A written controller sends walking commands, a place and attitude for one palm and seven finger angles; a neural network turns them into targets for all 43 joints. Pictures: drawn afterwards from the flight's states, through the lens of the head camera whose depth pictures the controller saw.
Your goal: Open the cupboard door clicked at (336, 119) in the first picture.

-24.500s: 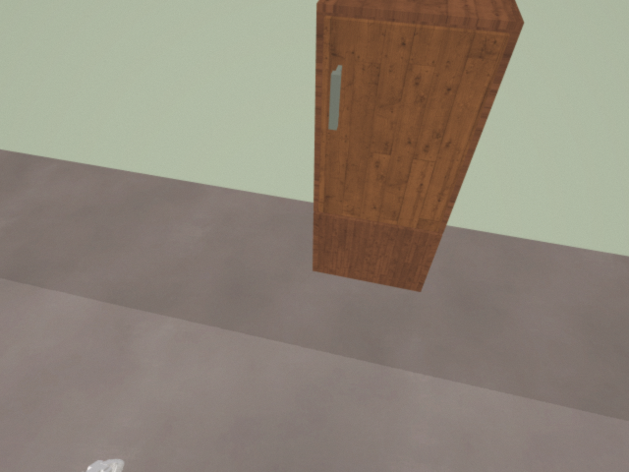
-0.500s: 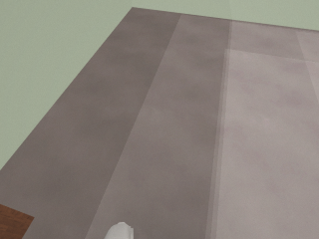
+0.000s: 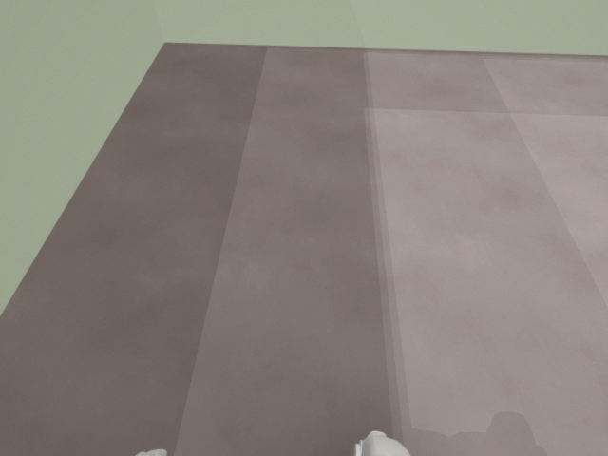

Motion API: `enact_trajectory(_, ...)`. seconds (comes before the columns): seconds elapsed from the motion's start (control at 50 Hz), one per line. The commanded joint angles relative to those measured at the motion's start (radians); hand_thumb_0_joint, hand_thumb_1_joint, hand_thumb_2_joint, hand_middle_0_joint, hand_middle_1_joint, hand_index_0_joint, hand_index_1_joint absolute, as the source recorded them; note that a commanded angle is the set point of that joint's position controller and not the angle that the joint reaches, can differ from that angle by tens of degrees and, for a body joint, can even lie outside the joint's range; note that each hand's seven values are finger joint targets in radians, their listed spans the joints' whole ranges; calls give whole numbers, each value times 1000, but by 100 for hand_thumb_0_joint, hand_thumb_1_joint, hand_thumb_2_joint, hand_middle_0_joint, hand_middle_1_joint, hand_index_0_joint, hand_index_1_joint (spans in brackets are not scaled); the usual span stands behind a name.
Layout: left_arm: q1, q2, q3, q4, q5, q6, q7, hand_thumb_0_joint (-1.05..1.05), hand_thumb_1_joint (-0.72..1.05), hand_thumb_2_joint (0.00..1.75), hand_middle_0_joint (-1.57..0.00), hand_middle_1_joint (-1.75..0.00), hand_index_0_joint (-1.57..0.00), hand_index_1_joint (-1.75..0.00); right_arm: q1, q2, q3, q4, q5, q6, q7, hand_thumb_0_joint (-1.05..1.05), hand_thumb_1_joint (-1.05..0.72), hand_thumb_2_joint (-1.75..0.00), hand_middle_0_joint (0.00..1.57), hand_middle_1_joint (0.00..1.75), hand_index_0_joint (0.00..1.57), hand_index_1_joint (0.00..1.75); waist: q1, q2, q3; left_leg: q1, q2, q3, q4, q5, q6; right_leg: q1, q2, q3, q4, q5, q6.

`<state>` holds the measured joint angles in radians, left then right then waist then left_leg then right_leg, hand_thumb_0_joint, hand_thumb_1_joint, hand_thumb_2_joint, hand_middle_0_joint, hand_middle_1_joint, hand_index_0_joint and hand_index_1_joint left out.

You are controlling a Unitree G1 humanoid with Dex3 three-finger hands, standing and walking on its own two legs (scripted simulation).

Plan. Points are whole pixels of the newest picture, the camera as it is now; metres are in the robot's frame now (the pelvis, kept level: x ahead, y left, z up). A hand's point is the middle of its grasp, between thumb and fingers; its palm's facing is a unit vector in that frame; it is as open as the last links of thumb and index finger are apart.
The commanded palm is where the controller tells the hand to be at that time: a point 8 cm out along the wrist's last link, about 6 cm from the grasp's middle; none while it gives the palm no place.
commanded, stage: walk to a spot facing it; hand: left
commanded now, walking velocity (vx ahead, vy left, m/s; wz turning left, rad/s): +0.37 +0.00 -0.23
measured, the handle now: out of the picture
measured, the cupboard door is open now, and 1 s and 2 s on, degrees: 45 45 45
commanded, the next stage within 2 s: turn to face it in 0.62 s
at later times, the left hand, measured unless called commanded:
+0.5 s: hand (226, 408) +0.22 +0.14 -0.19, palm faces +0.03 -0.99 -0.17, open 7.3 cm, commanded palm none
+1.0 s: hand (259, 228) +0.58 +0.13 -0.17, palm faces -0.02 -0.97 -0.24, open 7.3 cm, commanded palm none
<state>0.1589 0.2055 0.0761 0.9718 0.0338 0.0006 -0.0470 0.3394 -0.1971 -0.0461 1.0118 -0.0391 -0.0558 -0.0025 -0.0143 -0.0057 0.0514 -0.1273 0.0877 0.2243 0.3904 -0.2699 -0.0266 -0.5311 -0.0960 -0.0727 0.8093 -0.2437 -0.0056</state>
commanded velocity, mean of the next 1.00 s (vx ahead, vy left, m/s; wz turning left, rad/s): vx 0.23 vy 0.00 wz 0.10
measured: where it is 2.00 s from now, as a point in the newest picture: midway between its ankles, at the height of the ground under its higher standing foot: (335, 348)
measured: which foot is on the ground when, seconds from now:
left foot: down 0.00-0.10, up 0.12-0.52, down 0.54-0.96, up 0.98-1.00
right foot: up 0.00-0.08, down 0.10-0.54, up 0.56-0.92, down 0.94-1.00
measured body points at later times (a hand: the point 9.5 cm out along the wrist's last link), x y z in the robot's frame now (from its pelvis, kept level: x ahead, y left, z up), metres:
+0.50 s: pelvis +0.25 -0.04 -0.01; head +0.28 -0.02 +0.44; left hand +0.22 +0.19 -0.17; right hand +0.35 -0.27 -0.15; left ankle +0.38 +0.07 -0.72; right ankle +0.12 -0.12 -0.74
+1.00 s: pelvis +0.46 -0.06 -0.02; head +0.49 -0.07 +0.43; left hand +0.58 +0.18 -0.15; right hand +0.37 -0.27 -0.17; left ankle +0.40 +0.06 -0.73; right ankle +0.51 -0.17 -0.74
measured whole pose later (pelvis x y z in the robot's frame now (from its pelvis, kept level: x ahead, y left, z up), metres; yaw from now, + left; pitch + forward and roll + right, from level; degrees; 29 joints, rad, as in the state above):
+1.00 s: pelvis +0.46 -0.06 -0.02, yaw +0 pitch +0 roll +1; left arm 0.11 0.19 0.05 1.00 0.02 -0.04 0.00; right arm 0.40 -0.14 -0.04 1.13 -0.01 0.01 0.00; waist -0.05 0.01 0.07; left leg -0.23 0.04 0.08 0.70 -0.48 -0.02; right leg -0.36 -0.08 -0.13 0.61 -0.26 -0.01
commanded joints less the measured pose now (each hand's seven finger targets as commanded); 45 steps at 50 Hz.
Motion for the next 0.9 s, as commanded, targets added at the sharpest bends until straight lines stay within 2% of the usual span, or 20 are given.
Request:
enact_trajectory(0.0, -44, 27, -2, -69, -2, -25, -7, 0, 90, 90, -20, -30, -20, -30, 54, -148, -23, -25, -3, -5, -2, 0, -90, -90, 20, 30, 20, 30, 6, 117, 5, -93, 242, -110, -154, -4, 113, 190, 29, -49, -158, 25, -12)
enact_trajectory(0.04, 72, 68, 6, -24, -1, -33, 0, 0, 90, 90, -20, -30, -20, -30, 56, -146, -16, -14, 4, 1, 0, 0, -90, -90, 20, 30, 20, 30, 68, 62, -28, -137, 181, -54, 32, 121, 73, 400, 82, -83, -244, 13, -37)
enact_trajectory(0.06, 217, 132, 23, 23, 1, -45, 9, 0, 90, 90, -20, -30, -20, -30, 40, -125, -10, -20, 15, -1, 6, 0, -90, -90, 20, 30, 20, 30, 137, -49, -95, -277, 119, 19, 275, 156, 37, 634, 1, 38, -302, -93, -88)
enact_trajectory(0.08, 381, 253, 56, 67, -2, -55, 28, 0, 90, 90, -20, -30, -20, -30, 22, -57, 2, -53, 30, -6, 15, 0, -90, -90, 20, 30, 20, 30, 197, -349, -176, -535, -22, 56, 624, -211, -5, 828, -275, 484, -466, -173, -204)
enact_trajectory(0.1, 380, 276, 57, 71, -23, -56, 40, 0, 90, 90, -20, -30, -20, -30, -41, -96, -9, -70, 30, -7, 9, 0, -90, -90, 20, 30, 20, 30, 188, -342, -173, -616, -5, -103, 818, -337, 4, 785, -356, 640, -569, -109, -251)
enact_trajectory(0.16, 176, 133, 12, 25, -24, -62, 53, 0, 90, 90, -20, -30, -20, -30, -84, -72, -15, -33, 20, -2, 1, 0, -90, -90, 20, 30, 20, 30, 69, -110, -52, -553, 89, -202, 795, -113, -11, 518, -252, 333, -557, 165, -204)
enact_trajectory(0.2, 135, 99, 0, 26, -17, -75, 53, 0, 90, 90, -20, -30, -20, -30, -17, -26, -11, 5, 15, 18, 7, 0, -90, -90, 20, 30, 20, 30, 13, -98, -40, -453, 80, -167, 676, -71, -23, 419, -194, 188, -576, 249, -182)
enact_trajectory(0.3, 184, 76, -5, 63, -18, -97, 48, 0, 90, 90, -20, -30, -20, -30, -82, -3, -13, -20, 15, 22, 25, 0, -90, -90, 20, 30, 20, 30, 11, -83, 3, -478, 48, -135, 484, 61, -24, 453, -147, 127, -609, 286, -180)
enact_trajectory(0.42, 221, 108, -7, 103, -16, -96, 55, 0, 90, 90, -20, -30, -20, -30, -237, -24, -13, -77, 23, 5, 36, 0, -90, -90, 20, 30, 20, 30, 26, -101, 54, -422, 15, -116, 280, 76, 17, 527, -175, 109, -568, 395, -154)
enact_trajectory(0.46, 216, 115, -8, 112, -20, -93, 56, 0, 90, 90, -20, -30, -20, -30, -185, -42, -18, -56, 19, 1, 27, 0, -90, -90, 20, 30, 20, 30, -18, -88, 47, -268, -36, -72, 214, 86, 36, 486, -154, 70, -466, 555, -134)
enact_trajectory(0.48, 212, 110, -8, 113, -18, -91, 58, 0, 90, 90, -20, -30, -20, -30, -77, -62, -24, -22, 14, -3, 20, 0, -90, -90, 20, 30, 20, 30, -67, -49, -1, -92, -61, -70, 161, 115, 50, 424, -121, 44, -322, 615, -109)
enact_trajectory(0.5, 209, 95, -8, 97, -24, -89, 56, 0, 90, 90, -20, -30, -20, -30, 88, -121, -38, 21, 5, -8, 8, 0, -90, -90, 20, 30, 20, 30, -134, 32, -98, 156, 12, -159, 134, 149, 94, 283, -70, 8, -98, 515, -71)
enact_trajectory(0.52, 276, 41, -15, 76, -34, -85, 47, 0, 90, 90, -20, -30, -20, -30, 215, -236, -64, 46, -12, -13, -5, 0, -90, -90, 20, 30, 20, 30, -146, 268, -240, 394, 296, -553, 67, 143, 214, 30, 77, -58, 260, 58, -22)
enact_trajectory(0.54, 213, 44, -18, 41, -28, -95, 48, 0, 90, 90, -20, -30, -20, -30, 250, -253, -62, 54, 3, 1, -9, 0, -90, -90, 20, 30, 20, 30, -145, 249, -250, 314, 408, -717, -81, 100, 277, -23, 115, 28, 490, -307, -37)
enact_trajectory(0.56, 156, 40, -16, 36, -23, -87, 51, 0, 90, 90, -20, -30, -20, -30, 155, -228, -55, 37, 11, 1, -12, 0, -90, -90, 20, 30, 20, 30, -107, 186, -168, 166, 400, -685, -127, -52, 257, -88, 65, 84, 589, -256, -42)
enact_trajectory(0.6, 118, 21, -12, 42, -9, -69, 34, 0, 90, 90, -20, -30, -20, -30, 8, -120, -29, -9, 8, -15, -16, 0, -90, -90, 20, 30, 20, 30, -37, 99, 0, -70, 325, -528, -194, -100, 190, -111, -14, 105, 572, -96, -20)
enact_trajectory(0.66, 189, -30, -17, 69, -4, -34, 26, 0, 90, 90, -20, -30, -20, -30, -13, -77, -10, 0, 15, -38, -22, 0, -90, -90, 20, 30, 20, 30, 23, 103, -36, -84, 248, -265, -190, 200, 153, -39, -29, 87, 404, -27, 5)
enact_trajectory(0.74, 139, -44, -23, 54, -7, -22, 31, 0, 90, 90, -20, -30, -20, -30, 17, -64, -3, 23, 21, -29, -19, 0, -90, -90, 20, 30, 20, 30, 29, 106, -3, -137, 176, -134, -176, 427, 152, 66, -26, 24, 114, 62, 27)
enact_trajectory(0.82, 74, -20, -33, 41, -10, -25, 37, 0, 90, 90, -20, -30, -20, -30, 51, -73, 1, 47, 22, -9, -21, 0, -90, -90, 20, 30, 20, 30, 13, 113, -1, -142, 151, -182, -109, 470, 162, 190, 21, -28, -103, 104, 36)
enact_trajectory(0.88, 78, 29, -22, 26, -13, -28, 42, 0, 90, 90, -20, -30, -20, -30, 30, -104, -12, 42, 22, 17, -20, 0, -90, -90, 20, 30, 20, 30, 35, 115, -8, -158, 134, -227, 3, 391, 127, 300, 46, -57, -235, 113, 40)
